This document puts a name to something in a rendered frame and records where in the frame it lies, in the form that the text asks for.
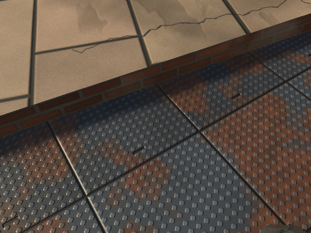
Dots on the right robot hand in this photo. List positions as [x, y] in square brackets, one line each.
[282, 228]

